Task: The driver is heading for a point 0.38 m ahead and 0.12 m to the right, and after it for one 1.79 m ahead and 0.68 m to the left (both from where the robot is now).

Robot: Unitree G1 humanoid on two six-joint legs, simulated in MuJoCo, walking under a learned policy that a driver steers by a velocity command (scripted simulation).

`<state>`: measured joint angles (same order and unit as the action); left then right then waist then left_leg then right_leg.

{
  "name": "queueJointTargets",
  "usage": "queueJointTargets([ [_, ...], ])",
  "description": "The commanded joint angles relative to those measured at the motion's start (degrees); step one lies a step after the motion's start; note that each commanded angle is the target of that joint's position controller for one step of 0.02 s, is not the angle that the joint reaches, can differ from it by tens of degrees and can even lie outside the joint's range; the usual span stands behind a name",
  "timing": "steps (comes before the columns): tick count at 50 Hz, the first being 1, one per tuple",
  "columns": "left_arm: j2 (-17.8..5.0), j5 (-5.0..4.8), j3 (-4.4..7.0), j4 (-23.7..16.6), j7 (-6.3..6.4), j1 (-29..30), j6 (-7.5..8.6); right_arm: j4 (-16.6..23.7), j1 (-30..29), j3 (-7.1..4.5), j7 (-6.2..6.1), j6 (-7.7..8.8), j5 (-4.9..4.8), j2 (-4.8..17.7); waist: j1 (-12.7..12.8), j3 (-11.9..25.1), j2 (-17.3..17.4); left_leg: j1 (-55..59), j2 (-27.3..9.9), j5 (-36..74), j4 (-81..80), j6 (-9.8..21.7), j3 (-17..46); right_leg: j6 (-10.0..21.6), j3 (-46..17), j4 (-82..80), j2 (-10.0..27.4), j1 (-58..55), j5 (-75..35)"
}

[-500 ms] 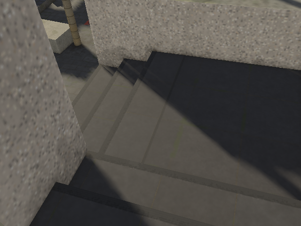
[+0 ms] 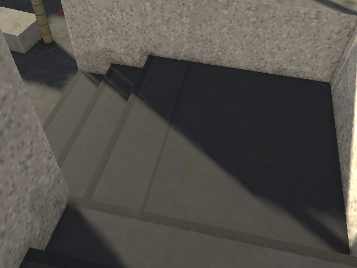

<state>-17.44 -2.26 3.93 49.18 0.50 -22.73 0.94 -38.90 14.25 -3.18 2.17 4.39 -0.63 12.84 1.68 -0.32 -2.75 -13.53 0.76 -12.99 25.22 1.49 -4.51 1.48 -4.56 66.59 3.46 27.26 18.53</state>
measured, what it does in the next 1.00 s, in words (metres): goes down: right foot 0.15 m lower, then left foot 0.15 m lower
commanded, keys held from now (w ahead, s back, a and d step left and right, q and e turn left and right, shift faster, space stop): w+e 0.32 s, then w+q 0.68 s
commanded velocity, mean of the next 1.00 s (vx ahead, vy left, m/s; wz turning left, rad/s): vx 0.50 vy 0.00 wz -0.01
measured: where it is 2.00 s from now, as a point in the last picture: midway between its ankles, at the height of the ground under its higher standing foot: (183, 196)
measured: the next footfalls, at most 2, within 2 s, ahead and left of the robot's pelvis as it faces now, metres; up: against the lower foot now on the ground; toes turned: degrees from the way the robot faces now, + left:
right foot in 0.40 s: +0.31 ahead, -0.19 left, -0.15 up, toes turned -14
left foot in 0.98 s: +0.68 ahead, +0.05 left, -0.29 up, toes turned +2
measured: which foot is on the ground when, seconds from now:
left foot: down 0.00-0.42, up 0.44-0.96, down 0.98-1.00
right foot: up 0.00-0.38, down 0.40-0.98, up 1.00-1.00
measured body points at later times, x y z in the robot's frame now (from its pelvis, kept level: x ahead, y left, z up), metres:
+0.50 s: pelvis +0.25 -0.09 -0.17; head +0.27 -0.11 +0.28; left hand +0.43 +0.12 -0.28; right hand +0.16 -0.35 -0.31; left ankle +0.11 +0.12 -0.63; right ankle +0.27 -0.18 -0.89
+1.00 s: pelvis +0.53 -0.05 -0.29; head +0.56 -0.03 +0.16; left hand +0.46 +0.22 -0.43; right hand +0.74 -0.28 -0.38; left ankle +0.64 +0.04 -1.02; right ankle +0.29 -0.18 -0.85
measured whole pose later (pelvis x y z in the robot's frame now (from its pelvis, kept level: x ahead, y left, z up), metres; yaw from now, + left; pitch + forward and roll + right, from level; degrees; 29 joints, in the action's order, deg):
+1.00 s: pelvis +0.53 -0.05 -0.29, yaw +2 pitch +1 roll -4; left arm -13.6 -0.4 4.2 57.1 1.8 -24.4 3.1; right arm -44.4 4.0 -4.3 3.5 1.4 -1.3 14.6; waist 5.4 -1.1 2.4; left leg -24.6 -1.6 5.8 26.2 5.0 0.5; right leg -4.1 11.3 73.6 8.2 6.9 46.2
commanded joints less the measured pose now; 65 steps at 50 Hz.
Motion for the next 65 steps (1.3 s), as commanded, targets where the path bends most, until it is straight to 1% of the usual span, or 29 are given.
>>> queueJointTargets([
  [1,-1.54,0.83,1.08,-4.40,0.25,-0.72,-0.93,-0.29,1.98,-2.39,-0.56,1.51,0.19,6.07,-1.02,-1.21,7.89,6.34,-15.98,13.03,-14.30,11.28,12.04,-0.09,-3.29,-1.15,3.70,10.49,-4.37],
  [7,-2.91,0.96,2.35,-7.14,-1.12,6.63,0.41,-4.62,4.42,-3.09,-2.90,3.52,0.30,7.94,-1.62,-3.37,6.34,10.85,-17.40,12.74,-8.76,8.09,5.56,1.15,-8.21,-13.69,2.67,20.11,-25.93],
  [10,-0.44,2.29,1.41,-9.40,-3.54,13.35,0.98,-5.44,4.59,-2.53,-5.13,2.35,0.42,7.41,-3.11,-4.23,4.14,-4.66,-12.26,3.41,-2.96,4.63,-5.54,1.40,0.17,-27.87,-0.34,3.07,-49.64],
  [17,1.05,1.14,0.44,-11.02,-4.85,20.08,-2.41,-8.91,12.22,-2.63,-5.20,-1.38,-0.67,7.86,-8.39,-7.54,3.92,5.73,-19.01,2.20,19.31,2.13,-2.48,2.13,0.81,-39.14,2.17,6.33,-39.44],
  [20,-5.33,1.76,3.90,-2.37,-2.91,-2.87,-0.88,-11.32,11.01,-2.59,-4.10,-1.97,-1.04,11.50,3.94,1.67,2.79,-2.04,-15.46,18.48,49.86,1.33,-3.08,5.74,7.69,-45.30,-3.05,-24.63,-35.82],
  [21,-9.96,2.88,4.54,0.02,-2.72,-6.38,-0.25,-13.08,18.60,-2.18,-3.75,-1.10,-0.35,7.21,3.13,6.42,-13.50,-22.32,-6.76,-28.33,78.02,-2.64,-3.24,10.78,0.89,-34.33,3.83,-45.96,-56.81],
  [22,-10.19,2.96,3.06,-1.30,-3.25,-10.33,0.59,-12.96,24.70,-0.61,-2.88,0.75,-1.55,5.51,4.41,18.58,-17.52,-36.79,-1.58,-42.65,95.83,-3.70,13.46,17.53,-10.04,-17.24,13.69,-60.40,-67.16],
  [23,-8.30,0.84,3.00,0.53,-4.02,-17.22,0.00,-11.24,19.52,-1.44,-2.48,1.98,-3.71,9.42,9.65,27.16,-11.51,-39.36,0.23,-41.35,94.25,-3.88,19.82,21.77,-16.56,-24.54,18.32,-61.76,-56.53],
  [24,-13.28,-0.15,4.42,4.85,-3.50,-16.66,-0.52,-5.22,10.78,-0.96,-3.58,1.71,-5.58,7.44,6.78,23.80,-10.14,-46.50,-0.11,-31.52,90.88,-4.56,14.95,23.56,-30.31,-40.25,24.80,-53.00,-21.45],
  [25,-6.95,0.97,2.28,0.96,-2.93,-3.68,0.44,-5.10,4.19,-1.54,-5.70,0.47,-5.00,10.07,2.99,9.89,4.15,-46.57,-4.41,-19.10,81.25,-2.08,12.22,19.09,-27.70,-47.82,21.62,-37.41,-5.22],
  [26,-5.66,2.49,1.56,1.11,-2.72,2.62,1.92,-5.37,4.85,-0.99,-6.74,-1.03,-3.90,8.65,0.20,5.71,-2.23,-42.54,-5.83,-13.85,81.24,-1.72,12.11,19.88,-29.75,-47.40,24.81,-25.31,-4.93],
  [27,0.14,3.02,-0.10,-0.67,-3.15,9.25,3.89,-8.02,9.05,-1.35,-6.64,-2.05,-2.05,8.23,-3.22,1.38,2.73,-35.62,-8.40,-2.28,67.64,-0.14,16.68,14.78,-22.66,-45.15,20.14,-13.93,-5.78],
  [28,1.62,3.05,-0.27,-0.26,-3.36,11.91,4.66,-9.54,10.37,-1.66,-6.07,-2.35,-0.77,6.76,-4.52,-1.01,-0.28,-31.94,-8.65,-0.48,63.07,0.35,16.73,11.65,-16.37,-44.04,16.89,-8.13,-8.76],
  [34,-3.08,3.71,1.27,5.37,-0.25,1.65,5.41,-8.27,7.04,-1.79,-2.84,-2.69,-0.14,3.75,-2.84,1.46,1.05,-34.79,-7.37,11.97,41.12,-0.58,16.79,13.34,-5.35,-42.64,15.48,-16.08,-26.73],
  [36,0.02,2.63,0.63,5.14,0.50,2.35,5.38,-5.70,0.15,-2.64,-1.59,-2.03,-0.71,5.72,-1.38,-1.94,1.00,-39.53,-6.87,24.97,30.32,1.51,19.32,8.52,-0.26,-41.32,12.62,-18.62,-17.10],
  [39,1.11,2.73,0.18,5.55,2.29,0.73,5.15,-3.59,-8.11,-1.57,0.49,-1.66,0.87,2.42,1.15,-4.76,0.60,-23.00,-3.43,47.18,14.64,1.27,10.39,4.45,10.87,-39.66,8.16,-6.47,-4.06],
  [45,-1.60,1.76,1.54,5.72,2.46,-3.43,2.42,-0.73,-15.40,-0.44,1.92,-3.86,-1.33,1.32,6.75,-9.50,-0.05,-25.97,-5.38,36.08,-0.03,0.93,8.74,2.29,9.67,-25.79,13.45,-20.22,-2.05],
  [47,-2.31,1.70,1.47,6.74,1.75,-3.96,1.85,-2.45,-10.96,-1.35,1.84,-3.45,-1.13,3.32,3.77,-7.32,1.06,-16.80,-4.65,28.84,-2.27,2.99,5.65,2.30,9.30,-16.21,14.29,-20.46,-11.33],
  [49,-4.78,1.43,1.62,6.94,0.99,-0.18,2.14,-10.59,11.26,-4.92,0.59,-3.33,-0.87,10.72,-8.62,4.16,2.95,15.13,-0.19,29.42,0.50,6.37,0.79,-0.43,13.03,12.31,10.48,-9.87,-22.67],
  [50,1.29,2.62,0.81,6.37,0.88,-5.13,3.33,-12.47,13.90,-5.44,0.44,-3.03,0.05,15.52,-6.29,8.49,20.42,35.42,-6.65,51.48,14.77,11.42,8.99,-4.96,13.66,41.77,2.33,13.17,27.12],
  [51,0.55,2.67,-0.53,4.20,0.09,-10.62,5.32,-11.40,15.18,-4.31,1.05,-3.01,-1.07,15.92,-4.76,21.29,23.32,46.18,-13.19,49.70,21.23,20.29,25.03,-7.01,3.40,53.27,0.69,23.83,33.74],
  [52,-1.06,0.19,-0.63,-1.63,-0.13,-3.06,6.95,-11.96,22.10,-5.25,0.87,-3.91,-2.20,17.60,-10.07,30.27,20.39,49.09,-20.83,18.09,6.27,27.09,40.40,-7.58,-0.58,50.55,-1.73,28.81,30.17],
  [53,-0.12,-1.73,-1.15,-5.23,0.90,5.87,6.85,-14.35,21.32,-5.22,-0.21,-4.38,-2.10,17.28,-9.18,22.95,12.05,41.53,-21.54,-6.83,-5.77,23.95,49.55,-6.79,0.77,43.38,-0.25,35.47,23.43],
  [54,-2.49,-1.70,-0.59,-4.73,2.36,10.32,6.20,-9.93,10.44,-3.63,-0.43,-3.41,-0.41,12.34,-7.09,12.52,1.09,29.44,-21.07,-12.96,-8.09,20.18,49.46,-4.39,0.04,35.98,2.18,35.97,13.60],
  [56,-4.56,1.57,0.33,-3.60,3.65,6.42,4.96,-5.31,-3.24,-1.74,-0.05,-0.45,1.11,8.00,-0.14,5.61,-2.91,6.95,-19.52,-3.54,-4.41,18.10,46.31,-2.60,-5.99,18.97,4.70,25.33,0.77],
  [59,-2.13,4.70,1.01,-7.10,3.77,12.26,4.46,-5.33,-5.13,-1.64,-2.79,-0.12,0.59,8.40,0.87,0.63,3.99,-9.25,-9.26,17.87,-5.05,15.57,29.67,-6.29,-2.53,-5.96,4.10,11.92,-6.72],
  [61,-0.67,4.50,0.86,-5.82,2.39,7.72,4.62,-5.29,-3.04,-2.61,-4.17,-0.88,2.24,10.37,2.27,7.60,6.44,-13.58,-6.20,35.21,-0.18,15.01,22.60,-6.66,0.74,-6.06,0.59,-0.82,-21.57],
  [63,-2.47,3.15,1.78,-7.60,0.86,11.90,5.00,-6.68,3.66,-2.47,-4.81,-0.95,-0.11,7.57,-1.03,6.47,6.05,-5.19,-5.01,22.22,4.02,13.92,25.74,-5.38,-4.12,-11.95,0.21,8.56,-33.36],
  [65,-0.70,4.16,0.93,-11.43,0.16,19.22,5.28,-7.19,6.16,-1.69,-5.93,-1.20,-2.07,5.18,-2.45,1.58,4.31,-9.12,-1.43,3.09,5.92,12.45,25.73,-4.06,-4.63,-27.64,-1.48,6.46,-41.56],
])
